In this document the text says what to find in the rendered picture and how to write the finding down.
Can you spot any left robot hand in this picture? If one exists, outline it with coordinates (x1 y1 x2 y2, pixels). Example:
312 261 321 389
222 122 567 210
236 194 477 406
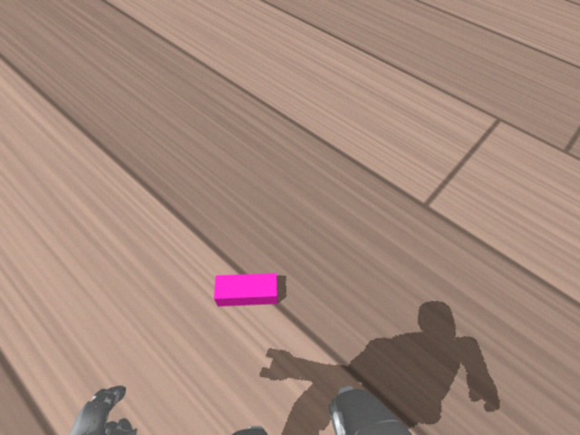
70 386 138 435

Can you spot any carton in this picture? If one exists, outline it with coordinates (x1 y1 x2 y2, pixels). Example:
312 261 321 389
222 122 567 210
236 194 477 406
214 273 277 306

